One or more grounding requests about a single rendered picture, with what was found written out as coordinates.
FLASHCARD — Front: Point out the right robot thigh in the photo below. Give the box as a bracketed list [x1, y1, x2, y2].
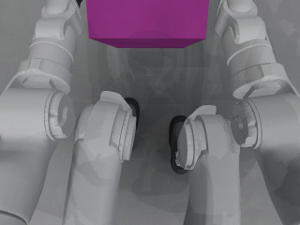
[179, 114, 241, 225]

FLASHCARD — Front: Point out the right robot forearm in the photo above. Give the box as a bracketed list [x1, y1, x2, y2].
[214, 0, 300, 99]

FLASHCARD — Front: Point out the right robot upper arm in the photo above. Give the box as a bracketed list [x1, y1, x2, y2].
[231, 93, 300, 225]

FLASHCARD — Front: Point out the left robot forearm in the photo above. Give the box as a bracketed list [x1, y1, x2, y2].
[0, 0, 83, 97]

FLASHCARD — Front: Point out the right robot foot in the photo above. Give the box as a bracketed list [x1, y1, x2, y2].
[169, 115, 188, 174]

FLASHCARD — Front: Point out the left robot upper arm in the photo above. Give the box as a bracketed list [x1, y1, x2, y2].
[0, 87, 76, 225]

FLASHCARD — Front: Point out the carton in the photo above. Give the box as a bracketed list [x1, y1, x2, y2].
[86, 0, 210, 49]

